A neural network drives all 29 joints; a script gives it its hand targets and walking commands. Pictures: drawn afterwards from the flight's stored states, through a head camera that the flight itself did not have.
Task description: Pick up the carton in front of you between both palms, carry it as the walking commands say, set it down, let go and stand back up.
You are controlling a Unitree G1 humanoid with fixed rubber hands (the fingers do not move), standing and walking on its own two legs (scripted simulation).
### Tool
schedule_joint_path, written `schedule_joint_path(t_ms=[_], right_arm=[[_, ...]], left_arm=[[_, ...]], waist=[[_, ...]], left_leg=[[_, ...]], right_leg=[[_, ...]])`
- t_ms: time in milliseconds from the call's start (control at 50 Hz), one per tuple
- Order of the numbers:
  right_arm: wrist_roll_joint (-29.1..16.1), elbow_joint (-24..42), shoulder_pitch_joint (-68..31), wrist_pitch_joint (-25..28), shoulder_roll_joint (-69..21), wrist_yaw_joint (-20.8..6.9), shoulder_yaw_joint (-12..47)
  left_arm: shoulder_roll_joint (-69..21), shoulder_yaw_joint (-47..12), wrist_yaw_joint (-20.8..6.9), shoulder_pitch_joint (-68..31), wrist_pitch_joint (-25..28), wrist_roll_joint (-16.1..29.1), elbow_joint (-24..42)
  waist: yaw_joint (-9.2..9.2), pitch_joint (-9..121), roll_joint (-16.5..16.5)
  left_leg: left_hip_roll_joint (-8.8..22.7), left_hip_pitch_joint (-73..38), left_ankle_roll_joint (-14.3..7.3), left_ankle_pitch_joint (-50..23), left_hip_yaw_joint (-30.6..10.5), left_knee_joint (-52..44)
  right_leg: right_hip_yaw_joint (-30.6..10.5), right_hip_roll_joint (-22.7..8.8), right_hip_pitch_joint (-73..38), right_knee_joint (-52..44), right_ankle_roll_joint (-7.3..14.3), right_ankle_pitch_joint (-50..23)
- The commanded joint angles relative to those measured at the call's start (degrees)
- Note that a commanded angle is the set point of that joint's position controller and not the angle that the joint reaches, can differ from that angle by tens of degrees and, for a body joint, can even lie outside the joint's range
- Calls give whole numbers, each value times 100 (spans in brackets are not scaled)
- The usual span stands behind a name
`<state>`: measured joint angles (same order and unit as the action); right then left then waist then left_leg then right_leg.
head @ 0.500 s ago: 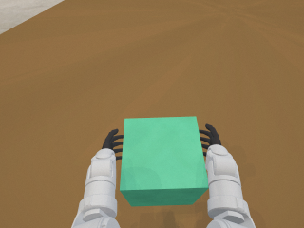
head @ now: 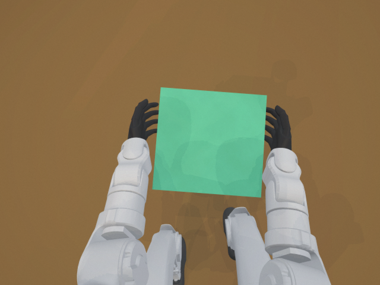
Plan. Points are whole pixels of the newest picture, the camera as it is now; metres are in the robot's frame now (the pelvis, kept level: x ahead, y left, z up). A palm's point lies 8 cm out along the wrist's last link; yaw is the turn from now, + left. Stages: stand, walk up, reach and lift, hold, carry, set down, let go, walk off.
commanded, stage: set down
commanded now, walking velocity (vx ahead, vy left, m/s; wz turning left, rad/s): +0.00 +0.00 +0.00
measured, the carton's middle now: (205, 144) +0.42 -0.05 -0.16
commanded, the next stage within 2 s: none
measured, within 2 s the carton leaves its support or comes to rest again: rests again in 1.92 s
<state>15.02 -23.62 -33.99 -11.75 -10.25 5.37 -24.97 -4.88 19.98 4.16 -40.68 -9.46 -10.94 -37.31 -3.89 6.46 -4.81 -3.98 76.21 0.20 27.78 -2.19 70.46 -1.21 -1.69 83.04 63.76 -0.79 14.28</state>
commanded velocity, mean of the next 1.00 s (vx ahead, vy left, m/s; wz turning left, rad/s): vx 0.00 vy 0.00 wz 0.00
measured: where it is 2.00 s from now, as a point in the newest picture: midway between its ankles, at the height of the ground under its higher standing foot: (206, 257)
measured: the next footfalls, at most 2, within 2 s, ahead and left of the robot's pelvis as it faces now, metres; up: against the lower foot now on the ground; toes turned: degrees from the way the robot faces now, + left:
none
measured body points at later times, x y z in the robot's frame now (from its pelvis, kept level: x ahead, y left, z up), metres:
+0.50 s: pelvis -0.01 +0.01 -0.12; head +0.25 -0.02 +0.24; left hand +0.48 +0.07 -0.22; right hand +0.41 -0.22 -0.22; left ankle +0.03 +0.12 -0.61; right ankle +0.12 -0.13 -0.61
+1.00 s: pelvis -0.04 +0.01 -0.22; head +0.30 -0.02 +0.07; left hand +0.52 +0.04 -0.38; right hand +0.42 -0.25 -0.36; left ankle +0.03 +0.12 -0.61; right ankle +0.12 -0.13 -0.61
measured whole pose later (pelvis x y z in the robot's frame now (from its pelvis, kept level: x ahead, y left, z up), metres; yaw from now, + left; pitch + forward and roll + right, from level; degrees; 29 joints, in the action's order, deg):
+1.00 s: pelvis -0.04 +0.01 -0.22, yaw +1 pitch +48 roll -1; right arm 9.5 -37.4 -64.3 -14.3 -1.3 6.6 -34.0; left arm 11.4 7.6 6.3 -78.2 -12.5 -6.3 -60.4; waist -10.8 -1.9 -4.2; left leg -6.3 127.0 0.3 35.9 -0.9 115.1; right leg -2.5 -1.7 133.9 104.4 -2.7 18.4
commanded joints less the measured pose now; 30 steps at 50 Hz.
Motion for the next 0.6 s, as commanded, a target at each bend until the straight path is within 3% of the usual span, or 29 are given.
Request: schedule_joint_path(t_ms=[0,160,400,580], right_arm=[[-460,-594,-3095,-164,-4658,-1602,3426],[-447,-1097,-3528,-344,-4634,-1756,2881],[-667,-1140,-4156,-205,-4260,-1503,2565],[-814,-983,-4966,-197,-3925,-1332,2424]], left_arm=[[-5366,-3084,-1554,-2990,-111,414,-201],[-5167,-2665,-1486,-3484,-219,365,-532],[-4734,-2867,-1277,-4364,-44,661,-662],[-4327,-2791,-1198,-5093,-70,743,-984]], waist=[[-322,4849,95],[-369,5063,165],[-629,5889,-90],[-754,6076,-120]], left_leg=[[-602,67,33,-531,-48,-974],[-670,886,54,-697,55,-153],[-771,1745,83,-740,209,1003],[-815,2543,-5,-342,317,1728]], right_leg=[[231,911,-4064,366,44,-993],[300,899,-2751,1059,-36,-1081],[397,879,-1705,2103,-156,-1261],[500,831,-1249,2750,-255,-1056]])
